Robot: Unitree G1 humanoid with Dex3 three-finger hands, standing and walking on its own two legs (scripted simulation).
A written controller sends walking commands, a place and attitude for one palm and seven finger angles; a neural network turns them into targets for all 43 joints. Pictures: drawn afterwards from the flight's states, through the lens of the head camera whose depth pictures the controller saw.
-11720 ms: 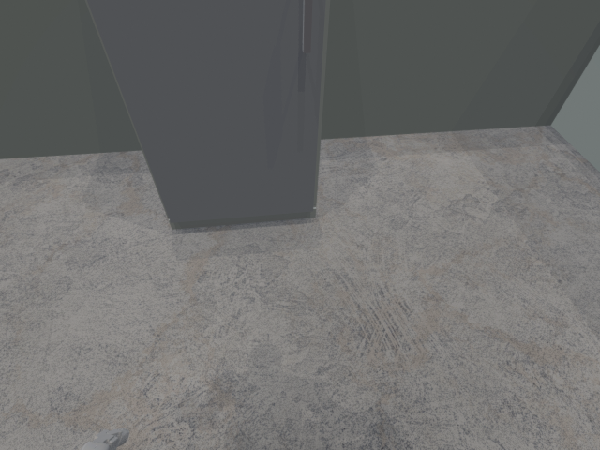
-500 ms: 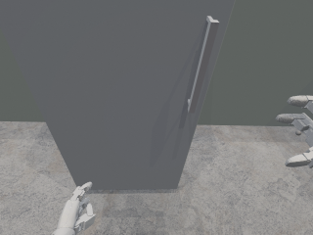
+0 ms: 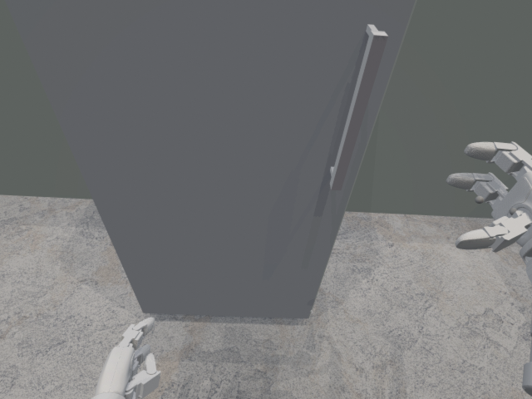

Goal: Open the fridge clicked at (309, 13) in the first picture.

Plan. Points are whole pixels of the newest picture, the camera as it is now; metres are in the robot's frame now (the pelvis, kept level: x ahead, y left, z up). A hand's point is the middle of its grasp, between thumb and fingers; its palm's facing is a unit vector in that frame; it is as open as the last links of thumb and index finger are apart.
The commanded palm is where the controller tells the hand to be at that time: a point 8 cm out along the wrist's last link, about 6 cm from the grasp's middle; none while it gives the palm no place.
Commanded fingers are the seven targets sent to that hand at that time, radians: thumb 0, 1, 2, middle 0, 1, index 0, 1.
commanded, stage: move the hooked fingers beside the handle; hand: right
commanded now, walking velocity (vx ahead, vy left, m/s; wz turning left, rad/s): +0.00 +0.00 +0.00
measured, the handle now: (351, 118) +0.55 -0.12 +0.19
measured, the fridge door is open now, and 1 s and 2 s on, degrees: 0 0 0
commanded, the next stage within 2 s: feel for the door with the fingertips in 1.94 s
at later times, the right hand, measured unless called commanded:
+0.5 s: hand (434, 167) +0.40 -0.22 +0.20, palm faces +0.00 +1.00 -0.02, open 14.0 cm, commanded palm +0.37 -0.27 +0.20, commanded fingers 0.00 0.50 -0.30 0.30 1.20 0.30 1.20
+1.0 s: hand (405, 146) +0.45 -0.19 +0.20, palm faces -0.02 +1.00 +0.01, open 14.0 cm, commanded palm +0.44 -0.24 +0.20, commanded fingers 0.00 0.50 -0.30 0.30 1.20 0.30 1.20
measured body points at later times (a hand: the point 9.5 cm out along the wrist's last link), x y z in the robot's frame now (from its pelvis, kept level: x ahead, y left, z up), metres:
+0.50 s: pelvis +0.00 +0.00 +0.00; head +0.00 +0.02 +0.45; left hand +0.15 +0.25 -0.09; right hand +0.39 -0.27 +0.20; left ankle +0.02 +0.13 -0.74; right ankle -0.01 -0.12 -0.74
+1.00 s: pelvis +0.01 +0.00 +0.00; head +0.02 +0.00 +0.45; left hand +0.10 +0.26 -0.11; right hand +0.45 -0.24 +0.20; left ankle +0.02 +0.13 -0.74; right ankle -0.01 -0.12 -0.74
